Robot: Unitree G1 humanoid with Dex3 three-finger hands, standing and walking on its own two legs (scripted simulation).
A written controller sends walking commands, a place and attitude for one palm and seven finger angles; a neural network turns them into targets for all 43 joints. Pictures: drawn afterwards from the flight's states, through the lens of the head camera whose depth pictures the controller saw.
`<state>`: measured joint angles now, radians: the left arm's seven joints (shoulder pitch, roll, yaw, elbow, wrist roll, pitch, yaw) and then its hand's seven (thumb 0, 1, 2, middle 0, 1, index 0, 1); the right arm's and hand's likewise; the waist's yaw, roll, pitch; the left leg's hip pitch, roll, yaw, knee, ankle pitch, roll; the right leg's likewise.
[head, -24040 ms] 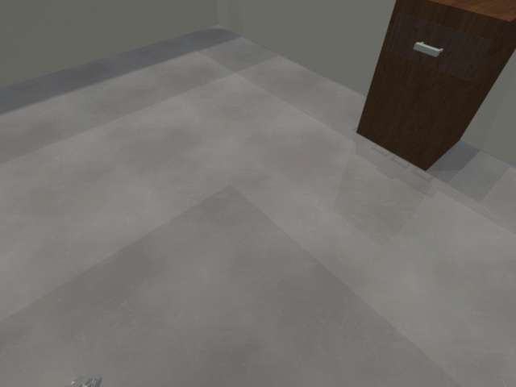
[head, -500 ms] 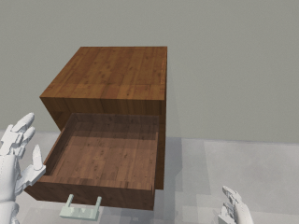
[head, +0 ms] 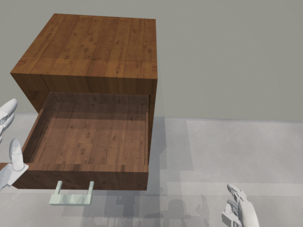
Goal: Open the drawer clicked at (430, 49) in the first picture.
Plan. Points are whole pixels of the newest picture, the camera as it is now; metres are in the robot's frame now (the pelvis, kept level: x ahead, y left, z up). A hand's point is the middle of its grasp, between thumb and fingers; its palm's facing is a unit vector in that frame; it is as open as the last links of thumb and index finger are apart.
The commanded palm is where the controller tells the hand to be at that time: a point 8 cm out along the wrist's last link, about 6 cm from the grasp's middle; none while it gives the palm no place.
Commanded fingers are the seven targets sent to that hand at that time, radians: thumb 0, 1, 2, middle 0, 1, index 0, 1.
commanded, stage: step back with the hand held close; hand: left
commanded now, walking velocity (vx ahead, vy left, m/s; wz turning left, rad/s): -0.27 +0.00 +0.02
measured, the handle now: (73, 192) +0.23 +0.24 -0.13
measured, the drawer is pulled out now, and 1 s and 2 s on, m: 0.30 0.30 0.30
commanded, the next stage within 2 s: stop stepping back and stand still in 0.84 s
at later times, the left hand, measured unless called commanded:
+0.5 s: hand out of the picture +0.12 +0.23 +0.16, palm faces +0.37 -0.77 -0.51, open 7.4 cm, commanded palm +0.06 +0.27 +0.18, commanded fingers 0.00 0.90 0.90 -0.20 -0.30 -0.20 -0.30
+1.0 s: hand out of the picture +0.03 +0.18 +0.17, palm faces +0.31 -0.83 -0.47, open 7.4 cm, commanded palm -0.04 +0.24 +0.18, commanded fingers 0.00 0.90 0.90 -0.20 -0.30 -0.20 -0.30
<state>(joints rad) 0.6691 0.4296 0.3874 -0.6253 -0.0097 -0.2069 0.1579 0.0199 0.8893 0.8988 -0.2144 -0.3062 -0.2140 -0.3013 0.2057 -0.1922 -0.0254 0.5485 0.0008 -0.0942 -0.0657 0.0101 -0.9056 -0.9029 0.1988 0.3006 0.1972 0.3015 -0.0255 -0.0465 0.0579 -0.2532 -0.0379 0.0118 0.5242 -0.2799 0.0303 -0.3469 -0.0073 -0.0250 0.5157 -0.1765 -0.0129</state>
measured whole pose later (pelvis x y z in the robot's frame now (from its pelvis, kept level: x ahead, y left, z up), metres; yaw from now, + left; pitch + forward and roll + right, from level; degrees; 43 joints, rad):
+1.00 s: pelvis -0.19 -0.03 -0.01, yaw -4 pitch +2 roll -2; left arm 0.59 0.38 0.38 -0.63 -0.05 -0.23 0.15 0.02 0.89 0.90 -0.21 -0.31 -0.21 -0.30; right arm 0.14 -0.16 0.02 0.66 -0.01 -0.17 -0.03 0.01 -0.90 -0.90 0.20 0.30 0.20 0.30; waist 0.01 0.04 0.06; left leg -0.48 0.11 0.02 0.56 -0.15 -0.03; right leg -0.22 0.05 -0.03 0.53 -0.36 -0.01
